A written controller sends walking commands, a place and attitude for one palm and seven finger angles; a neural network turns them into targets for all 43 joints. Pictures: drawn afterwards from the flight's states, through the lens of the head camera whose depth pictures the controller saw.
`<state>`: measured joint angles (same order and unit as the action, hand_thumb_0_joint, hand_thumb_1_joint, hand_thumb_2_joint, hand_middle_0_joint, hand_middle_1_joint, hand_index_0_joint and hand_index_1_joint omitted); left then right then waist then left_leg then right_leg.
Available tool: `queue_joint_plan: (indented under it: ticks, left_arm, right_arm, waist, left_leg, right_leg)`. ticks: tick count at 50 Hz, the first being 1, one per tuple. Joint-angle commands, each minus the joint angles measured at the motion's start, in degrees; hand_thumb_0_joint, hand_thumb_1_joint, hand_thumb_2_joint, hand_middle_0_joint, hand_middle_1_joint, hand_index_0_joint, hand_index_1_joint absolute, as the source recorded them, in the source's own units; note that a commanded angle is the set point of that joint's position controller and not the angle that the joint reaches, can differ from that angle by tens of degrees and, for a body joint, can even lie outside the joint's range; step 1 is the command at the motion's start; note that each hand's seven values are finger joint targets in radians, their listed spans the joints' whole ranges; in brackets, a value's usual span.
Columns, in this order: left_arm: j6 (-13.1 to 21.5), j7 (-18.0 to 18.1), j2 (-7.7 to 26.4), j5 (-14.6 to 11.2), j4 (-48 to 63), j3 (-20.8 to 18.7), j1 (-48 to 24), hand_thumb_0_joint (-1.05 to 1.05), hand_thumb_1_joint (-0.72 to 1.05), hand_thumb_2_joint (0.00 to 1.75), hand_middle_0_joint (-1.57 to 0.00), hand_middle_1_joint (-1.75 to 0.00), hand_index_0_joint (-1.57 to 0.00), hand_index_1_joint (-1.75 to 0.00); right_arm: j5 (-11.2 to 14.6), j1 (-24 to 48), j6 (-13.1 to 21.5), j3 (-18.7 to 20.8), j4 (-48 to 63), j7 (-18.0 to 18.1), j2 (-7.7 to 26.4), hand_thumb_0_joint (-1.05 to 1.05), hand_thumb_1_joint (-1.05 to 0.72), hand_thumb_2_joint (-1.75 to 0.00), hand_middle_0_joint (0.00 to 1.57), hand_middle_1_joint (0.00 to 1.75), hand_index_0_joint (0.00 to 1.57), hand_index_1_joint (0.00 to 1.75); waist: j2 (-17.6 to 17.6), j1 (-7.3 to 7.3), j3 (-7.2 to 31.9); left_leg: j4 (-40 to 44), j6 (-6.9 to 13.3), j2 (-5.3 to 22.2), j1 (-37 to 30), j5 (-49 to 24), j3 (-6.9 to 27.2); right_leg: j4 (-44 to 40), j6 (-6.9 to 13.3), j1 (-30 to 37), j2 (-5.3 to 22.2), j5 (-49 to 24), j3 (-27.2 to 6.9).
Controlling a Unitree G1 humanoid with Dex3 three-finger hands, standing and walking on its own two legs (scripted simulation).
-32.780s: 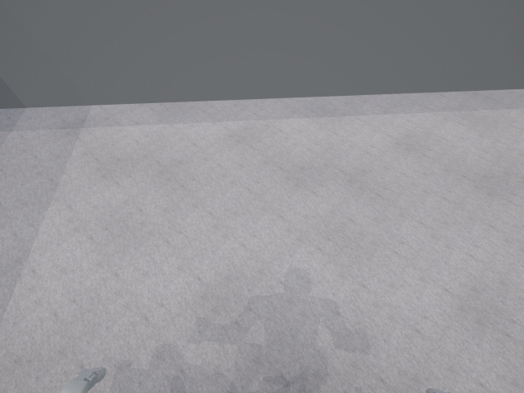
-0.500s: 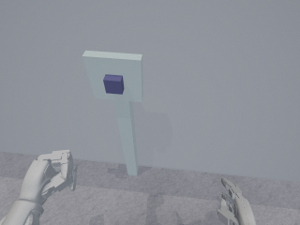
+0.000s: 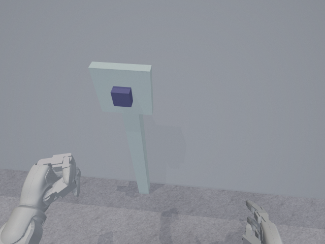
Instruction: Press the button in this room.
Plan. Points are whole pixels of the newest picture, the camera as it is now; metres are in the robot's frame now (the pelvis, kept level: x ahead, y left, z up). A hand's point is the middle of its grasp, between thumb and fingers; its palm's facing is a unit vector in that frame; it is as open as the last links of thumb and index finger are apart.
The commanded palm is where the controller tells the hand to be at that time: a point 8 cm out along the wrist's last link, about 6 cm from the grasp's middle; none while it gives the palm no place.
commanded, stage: raise the hand and make a fist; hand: left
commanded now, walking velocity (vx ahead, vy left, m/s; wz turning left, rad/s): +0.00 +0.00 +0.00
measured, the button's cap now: (122, 96) +0.49 +0.15 +0.10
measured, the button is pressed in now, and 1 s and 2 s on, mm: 0 0 0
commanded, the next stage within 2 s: aim a knuckle at the button in 0.06 s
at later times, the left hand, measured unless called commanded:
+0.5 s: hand (96, 165) +0.27 +0.17 +0.08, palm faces -0.08 -1.00 -0.04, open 3.1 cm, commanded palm +0.25 +0.23 +0.09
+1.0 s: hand (115, 143) +0.34 +0.14 +0.06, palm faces -0.06 -1.00 -0.03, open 3.1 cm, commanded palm +0.32 +0.20 +0.07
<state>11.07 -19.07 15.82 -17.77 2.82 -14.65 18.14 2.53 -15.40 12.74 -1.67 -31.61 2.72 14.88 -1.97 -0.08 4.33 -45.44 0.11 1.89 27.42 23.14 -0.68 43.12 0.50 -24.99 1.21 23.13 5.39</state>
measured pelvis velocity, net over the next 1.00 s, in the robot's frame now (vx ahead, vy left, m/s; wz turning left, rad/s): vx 0.00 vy -0.02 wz -0.02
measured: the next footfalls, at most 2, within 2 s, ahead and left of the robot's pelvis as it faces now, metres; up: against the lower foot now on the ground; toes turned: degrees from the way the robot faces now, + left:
none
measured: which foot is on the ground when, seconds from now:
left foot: down 0.00-1.00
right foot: down 0.00-1.00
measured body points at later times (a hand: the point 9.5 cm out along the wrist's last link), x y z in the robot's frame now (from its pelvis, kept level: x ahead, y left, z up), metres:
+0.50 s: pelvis -0.01 -0.01 +0.00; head +0.02 -0.02 +0.45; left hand +0.27 +0.22 +0.09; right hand +0.16 -0.25 -0.08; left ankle +0.00 +0.12 -0.71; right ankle -0.01 -0.11 -0.71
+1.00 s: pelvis +0.00 -0.02 +0.00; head +0.05 -0.03 +0.45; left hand +0.34 +0.20 +0.07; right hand +0.14 -0.26 -0.10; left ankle +0.00 +0.12 -0.71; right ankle -0.01 -0.11 -0.71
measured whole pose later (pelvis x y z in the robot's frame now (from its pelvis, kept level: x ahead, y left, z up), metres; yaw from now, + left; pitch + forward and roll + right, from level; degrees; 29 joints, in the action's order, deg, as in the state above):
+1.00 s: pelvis +0.00 -0.02 +0.00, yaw -1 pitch +8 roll +0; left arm 14.3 -12.6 13.8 -12.3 -22.6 -10.5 -9.4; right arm 2.1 -14.3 6.5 -1.2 -34.6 2.0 14.3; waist -1.3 2.1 3.2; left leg -44.7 -1.0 2.2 30.4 22.4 -1.7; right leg 45.3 1.6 -29.8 0.9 23.6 4.2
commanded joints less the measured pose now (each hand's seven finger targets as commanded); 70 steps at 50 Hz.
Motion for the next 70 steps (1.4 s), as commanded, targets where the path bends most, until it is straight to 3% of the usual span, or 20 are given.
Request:
queue_joint_plan:
  ticks: [1,8,9,11,14,16,19,21,25,27,30,36,40,42,51,59,61,63,66,70]
  left_arm:
    - [4.13,-0.38,9.98,-1.37,11.23,-4.58,-6.36,0.0,0.9,0.9,-1.3,-1.5,-1.3,-1.5]
    - [4.91,-0.63,9.51,-2.56,10.58,-5.5,-6.68,0.0,0.9,0.9,-1.3,-1.5,-1.3,-1.5]
    - [5.14,-0.72,8.33,-2.42,11.27,-3.94,-8.56,0.0,0.9,0.9,-1.3,-1.5,-1.3,-1.5]
    - [4.9,-0.65,7.77,-2.17,8.75,-2.48,-12.24,0.0,0.9,0.9,-1.3,-1.5,-1.3,-1.5]
    - [4.88,-0.82,8.02,-1.36,6.22,-1.49,-17.24,0.0,0.9,0.9,-1.3,-1.5,-1.3,-1.5]
    - [4.72,-0.72,8.29,-0.85,4.79,-1.1,-19.13,0.0,0.9,0.9,-1.3,-1.5,-1.3,-1.5]
    - [4.92,0.03,9.1,-0.21,4.53,-1.74,-21.74,0.0,0.9,0.9,-1.3,-1.5,-1.3,-1.5]
    - [5.14,1.02,9.93,0.01,3.58,-2.37,-22.77,0.0,0.9,0.9,-1.3,-1.5,-1.3,-1.5]
    - [5.3,2.9,8.12,0.34,1.71,-2.45,-19.76,0.0,0.9,0.9,-1.3,-1.5,-1.3,-1.5]
    - [4.79,3.32,8.57,0.54,-2.11,-2.94,-21.05,0.0,0.9,0.9,-1.3,-1.5,-1.3,-1.5]
    - [4.73,3.55,6.97,1.51,-2.44,-0.95,-23.17,0.0,0.9,0.9,-1.3,-1.5,-1.3,-1.5]
    - [7.37,4.66,5.93,2.39,-1.72,2.03,-33.2,0.0,0.9,0.9,-1.3,-1.5,-1.3,-1.5]
    - [8.58,5.91,6.19,3.33,-4.74,1.43,-35.37,0.0,0.9,0.9,-1.3,-1.5,-1.3,-1.5]
    - [8.12,6.41,7.3,3.76,-8.47,0.57,-36.9,0.0,0.9,0.9,-1.3,-1.5,-1.3,-1.5]
    - [8.05,7.05,8.57,4.11,-16.52,-0.67,-44.85,0.0,0.9,0.9,-1.3,-1.5,-1.3,-1.5]
    - [10.18,7.1,4.24,5.2,-20.19,3.53,-49.16,0.0,0.9,0.9,-1.3,-1.5,-1.3,-1.5]
    - [9.82,7.73,6.21,5.52,-23.15,1.87,-50.13,0.0,0.9,0.9,-1.3,-1.5,-1.3,-1.5]
    - [9.6,8.34,7.17,5.91,-25.06,0.93,-51.94,0.0,0.9,0.9,-1.3,-1.5,-1.3,-1.5]
    - [10.61,9.57,8.34,6.64,-25.56,0.4,-58.52,0.0,0.9,0.9,-1.3,-1.5,-1.3,-1.5]
    - [13.62,10.53,8.43,7.0,-22.57,-0.14,-58.86,0.0,0.9,0.9,-1.3,-1.5,-1.3,-1.5]
  right_arm:
    - [0.11,4.55,3.22,2.7,8.99,0.85,7.07,0.0,-0.9,-0.9,0.2,0.3,0.2,0.3]
    - [0.32,5.17,3.15,2.59,8.89,1.2,6.6,0.0,-0.9,-0.9,0.2,0.3,0.2,0.3]
    - [0.35,5.17,3.22,2.5,8.7,1.19,6.72,0.0,-0.9,-0.9,0.2,0.3,0.2,0.3]
    - [0.24,4.9,3.12,2.31,7.92,1.38,7.03,0.0,-0.9,-0.9,0.2,0.3,0.2,0.3]
    - [0.47,4.69,3.01,2.56,7.24,1.88,7.3,0.0,-0.9,-0.9,0.2,0.3,0.2,0.3]
    - [0.41,4.65,2.95,2.59,7.18,2.0,7.41,0.0,-0.9,-0.9,0.2,0.3,0.2,0.3]
    - [0.32,4.63,2.81,2.64,6.96,2.13,7.13,0.0,-0.9,-0.9,0.2,0.3,0.2,0.3]
    - [0.11,4.53,2.5,2.48,6.91,1.98,7.06,0.0,-0.9,-0.9,0.2,0.3,0.2,0.3]
    - [0.13,4.84,1.85,2.72,7.38,1.18,6.49,0.0,-0.9,-0.9,0.2,0.3,0.2,0.3]
    - [0.03,4.53,0.85,2.78,6.97,0.98,6.85,0.0,-0.9,-0.9,0.2,0.3,0.2,0.3]
    - [0.2,4.34,0.1,3.01,7.24,0.62,6.73,0.0,-0.9,-0.9,0.2,0.3,0.2,0.3]
    - [0.0,3.42,-0.33,3.28,6.23,0.71,6.81,0.0,-0.9,-0.9,0.2,0.3,0.2,0.3]
    - [-0.18,3.0,-0.94,3.39,5.21,0.55,6.66,0.0,-0.9,-0.9,0.2,0.3,0.2,0.3]
    - [-0.27,2.78,-1.78,3.38,4.67,0.34,6.91,0.0,-0.9,-0.9,0.2,0.3,0.2,0.3]
    - [-0.44,1.37,-4.96,3.44,4.58,-0.06,6.98,0.0,-0.9,-0.9,0.2,0.3,0.2,0.3]
    - [-0.44,-0.77,-6.29,4.11,3.66,-0.9,6.89,0.0,-0.9,-0.9,0.2,0.3,0.2,0.3]
    - [-0.71,-1.71,-6.98,4.29,2.94,-1.0,7.4,0.0,-0.9,-0.9,0.2,0.3,0.2,0.3]
    - [-0.64,-1.79,-7.73,4.24,3.04,-1.08,7.47,0.0,-0.9,-0.9,0.2,0.3,0.2,0.3]
    - [-0.85,-2.08,-8.5,4.23,2.59,-1.01,7.39,0.0,-0.9,-0.9,0.2,0.3,0.2,0.3]
    - [-1.01,-2.17,-8.62,4.27,3.19,-1.27,6.69,0.0,-0.9,-0.9,0.2,0.3,0.2,0.3]
  waist:
    - [0.43,0.28,7.5]
    - [0.03,-0.1,7.42]
    - [-1.71,0.22,7.95]
    - [1.12,1.47,5.27]
    - [0.17,2.02,5.06]
    - [1.35,1.84,5.74]
    - [-0.81,1.05,10.08]
    - [1.15,0.71,10.81]
    - [-0.76,-0.55,11.7]
    - [3.46,0.11,9.67]
    - [0.63,0.46,9.14]
    - [2.43,2.43,11.37]
    - [0.2,1.77,13.38]
    - [2.44,1.91,13.05]
    - [3.08,1.99,15.48]
    - [0.45,2.89,17.49]
    - [4.37,3.01,16.82]
    - [4.85,3.09,16.06]
    - [4.12,3.7,16.67]
    - [-1.73,2.3,22.54]
  left_leg:
    - [6.45,1.24,-1.94,-4.56,-14.41,1.82]
    - [6.48,1.16,-2.15,-4.68,-14.14,1.46]
    - [6.46,1.13,-2.27,-5.21,-13.92,1.36]
    - [6.08,1.28,-2.11,-3.79,-12.03,1.72]
    - [6.01,1.37,-2.2,-3.84,-9.53,1.78]
    - [6.0,1.43,-2.14,-3.61,-9.42,1.77]
    - [6.08,1.36,-2.33,-5.2,-11.58,1.47]
    - [6.17,1.33,-2.19,-4.73,-12.74,1.62]
    - [6.61,0.95,-2.29,-5.31,-15.77,0.77]
    - [6.31,1.12,-2.35,-2.69,-14.95,0.57]
    - [6.51,0.94,-2.41,-3.53,-14.82,0.14]
    - [5.56,1.3,-2.0,-4.95,-14.69,0.6]
    - [5.47,1.02,-2.23,-5.4,-15.96,0.42]
    - [5.36,1.14,-2.26,-3.83,-15.35,0.4]
    - [4.4,1.2,-2.29,-2.43,-16.9,-0.41]
    - [3.3,1.0,-2.19,-4.04,-19.89,-0.24]
    - [3.01,1.18,-2.08,-2.38,-19.85,0.05]
    - [3.19,1.15,-2.24,-0.72,-18.13,-0.14]
    - [2.64,1.31,-2.18,-0.5,-16.98,-0.2]
    - [2.49,0.98,-2.08,-4.19,-20.3,-0.18]
  right_leg:
    - [-6.4,0.15,2.4,-1.86,-14.61,-1.88]
    - [-6.87,0.02,2.93,-1.49,-14.79,-2.41]
    - [-6.6,0.03,2.44,-1.55,-14.51,-2.23]
    - [-7.13,-0.18,0.67,-1.76,-12.24,-2.59]
    - [-7.76,-0.26,-0.95,-1.31,-8.99,-3.21]
    - [-7.65,-0.29,-0.57,-1.34,-8.45,-3.44]
    - [-6.89,-0.16,1.58,-0.84,-11.19,-3.56]
    - [-6.28,-0.16,2.62,-1.08,-12.46,-3.4]
    - [-5.4,0.03,4.03,-0.9,-17.34,-2.88]
    - [-5.89,-0.46,4.09,-0.84,-17.53,-3.65]
    - [-5.67,-0.27,2.73,-0.86,-17.85,-3.29]
    - [-5.17,-0.33,1.35,-1.39,-17.11,-3.53]
    - [-4.21,-0.08,2.04,-1.05,-19.0,-3.59]
    - [-4.23,-0.26,2.4,-0.95,-18.89,-3.96]
    - [-3.93,-0.35,4.44,-1.01,-22.86,-4.94]
    - [-2.21,0.0,1.73,-1.42,-26.04,-4.03]
    - [-2.05,-0.11,2.06,-1.48,-26.15,-4.03]
    - [-2.15,-0.24,1.91,-1.23,-25.29,-4.32]
    - [-1.77,-0.23,0.76,-1.36,-23.28,-4.58]
    - [-0.63,0.52,2.19,-1.62,-25.05,-4.53]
